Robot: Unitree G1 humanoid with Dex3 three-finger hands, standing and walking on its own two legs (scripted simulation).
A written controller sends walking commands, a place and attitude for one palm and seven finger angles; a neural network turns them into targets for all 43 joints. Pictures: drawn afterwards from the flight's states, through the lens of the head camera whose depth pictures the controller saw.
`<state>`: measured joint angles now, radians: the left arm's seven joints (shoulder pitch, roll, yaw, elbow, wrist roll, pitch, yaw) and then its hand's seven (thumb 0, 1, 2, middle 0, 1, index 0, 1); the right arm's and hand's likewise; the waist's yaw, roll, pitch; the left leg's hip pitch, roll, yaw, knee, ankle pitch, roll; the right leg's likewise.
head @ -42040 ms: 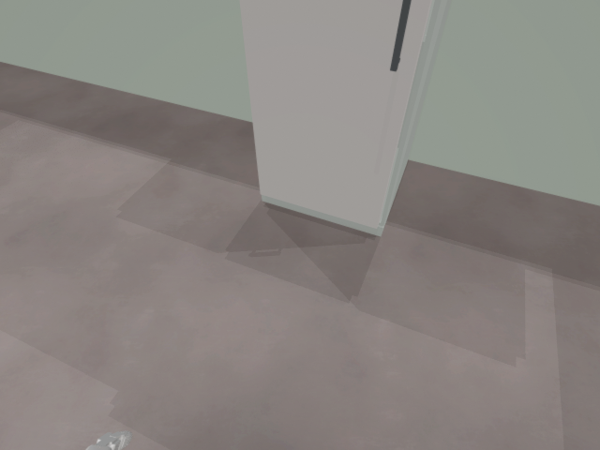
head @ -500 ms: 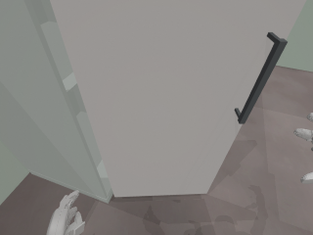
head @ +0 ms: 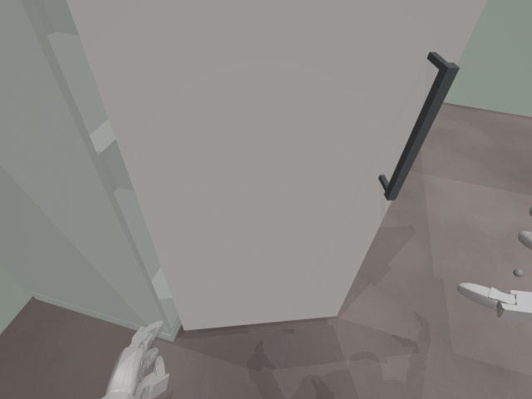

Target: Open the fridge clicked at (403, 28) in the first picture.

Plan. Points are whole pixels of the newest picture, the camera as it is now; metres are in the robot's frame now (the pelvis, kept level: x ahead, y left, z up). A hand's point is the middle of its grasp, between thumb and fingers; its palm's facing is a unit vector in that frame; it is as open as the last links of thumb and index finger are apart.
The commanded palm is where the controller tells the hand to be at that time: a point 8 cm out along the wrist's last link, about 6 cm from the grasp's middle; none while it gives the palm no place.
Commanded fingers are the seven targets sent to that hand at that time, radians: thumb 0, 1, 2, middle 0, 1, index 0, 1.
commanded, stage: draw the hand back to the body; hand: right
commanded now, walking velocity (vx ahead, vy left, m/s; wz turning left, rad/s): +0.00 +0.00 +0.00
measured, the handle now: (409, 135) +0.51 -0.25 +0.15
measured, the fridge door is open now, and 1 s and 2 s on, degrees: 68 68 68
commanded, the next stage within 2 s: step back with the hand held close in 0.84 s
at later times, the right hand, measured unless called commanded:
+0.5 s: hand (486, 290) +0.21 -0.25 +0.15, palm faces +0.46 +0.81 -0.37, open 8.4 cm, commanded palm +0.17 -0.28 +0.17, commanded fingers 0.00 -0.90 -0.90 0.20 0.30 0.20 0.30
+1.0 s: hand (498, 280) +0.22 -0.27 +0.15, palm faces +0.46 +0.81 -0.36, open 7.4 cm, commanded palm +0.17 -0.30 +0.17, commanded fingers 0.00 -0.90 -0.90 0.20 0.30 0.20 0.30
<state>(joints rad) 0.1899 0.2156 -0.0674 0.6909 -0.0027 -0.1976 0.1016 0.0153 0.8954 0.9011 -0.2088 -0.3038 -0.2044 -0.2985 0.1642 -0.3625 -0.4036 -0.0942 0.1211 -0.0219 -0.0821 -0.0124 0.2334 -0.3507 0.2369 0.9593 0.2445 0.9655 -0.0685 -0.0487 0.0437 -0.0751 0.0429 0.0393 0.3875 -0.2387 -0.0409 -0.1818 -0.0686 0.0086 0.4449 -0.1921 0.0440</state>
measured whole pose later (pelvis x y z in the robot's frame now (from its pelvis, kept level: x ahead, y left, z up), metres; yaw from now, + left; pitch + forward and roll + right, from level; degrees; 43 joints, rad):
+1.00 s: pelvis +0.02 +0.00 +0.00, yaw +2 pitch -5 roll +1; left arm 0.18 0.20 -0.02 0.70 0.02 -0.14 0.09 0.02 0.90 0.90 -0.21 -0.30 -0.20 -0.30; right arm 0.44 -0.33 -0.35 -0.36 0.07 -0.07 -0.12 0.01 -0.89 -0.89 0.20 0.30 0.21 0.31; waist -0.07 -0.04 0.03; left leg 0.00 0.04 0.01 0.34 -0.25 -0.04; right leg -0.10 -0.07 -0.02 0.41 -0.22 0.04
